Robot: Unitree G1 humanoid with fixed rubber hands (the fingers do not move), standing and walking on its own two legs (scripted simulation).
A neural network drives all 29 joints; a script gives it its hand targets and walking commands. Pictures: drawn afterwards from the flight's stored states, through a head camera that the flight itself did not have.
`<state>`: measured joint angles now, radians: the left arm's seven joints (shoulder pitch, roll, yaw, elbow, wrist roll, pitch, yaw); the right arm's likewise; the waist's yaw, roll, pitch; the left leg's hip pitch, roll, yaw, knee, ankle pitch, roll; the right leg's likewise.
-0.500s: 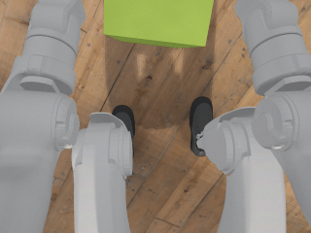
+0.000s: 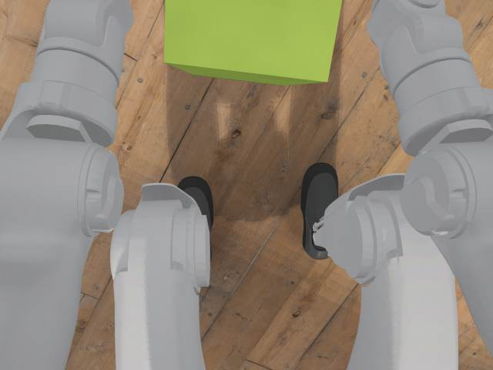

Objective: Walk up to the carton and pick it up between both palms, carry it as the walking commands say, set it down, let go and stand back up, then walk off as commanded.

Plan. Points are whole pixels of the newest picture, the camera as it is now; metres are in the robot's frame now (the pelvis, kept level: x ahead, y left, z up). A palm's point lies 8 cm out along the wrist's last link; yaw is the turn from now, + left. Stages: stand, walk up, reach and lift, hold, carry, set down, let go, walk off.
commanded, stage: reach and lift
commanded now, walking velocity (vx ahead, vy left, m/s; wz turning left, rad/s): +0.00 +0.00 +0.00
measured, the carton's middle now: out of the picture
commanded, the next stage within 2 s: none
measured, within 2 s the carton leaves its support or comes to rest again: leaves its support in 1.18 s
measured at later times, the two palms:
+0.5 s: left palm out of the picture +0.56 +0.15 -0.19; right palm out of the picture +0.55 -0.12 -0.18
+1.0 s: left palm out of the picture +0.57 +0.14 -0.18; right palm out of the picture +0.56 -0.12 -0.18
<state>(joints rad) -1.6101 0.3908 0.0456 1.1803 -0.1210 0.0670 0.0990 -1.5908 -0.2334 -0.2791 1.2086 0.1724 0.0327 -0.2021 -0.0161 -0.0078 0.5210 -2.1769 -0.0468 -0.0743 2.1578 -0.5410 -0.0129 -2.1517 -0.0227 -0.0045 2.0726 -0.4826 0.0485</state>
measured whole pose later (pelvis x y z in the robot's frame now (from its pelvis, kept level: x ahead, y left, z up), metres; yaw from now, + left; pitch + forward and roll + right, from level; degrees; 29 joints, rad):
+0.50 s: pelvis +0.00 +0.00 +0.00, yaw +0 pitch +32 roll -5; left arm -1.62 0.33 0.00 1.18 -0.13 0.07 0.10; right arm -1.60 -0.21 -0.25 1.20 0.12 0.03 -0.16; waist -0.02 -0.01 0.52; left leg -2.18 -0.05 -0.07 2.16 -0.54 -0.01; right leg -2.15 -0.02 0.00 2.07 -0.48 0.05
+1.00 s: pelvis +0.00 +0.00 -0.01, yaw +0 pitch +32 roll -5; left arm -1.62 0.33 0.01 1.18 -0.12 0.15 0.07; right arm -1.58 -0.21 -0.27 1.15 0.03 0.15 -0.11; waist -0.02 -0.01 0.48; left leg -2.21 -0.05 -0.08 2.20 -0.55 -0.01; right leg -2.19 -0.02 0.00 2.12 -0.49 0.05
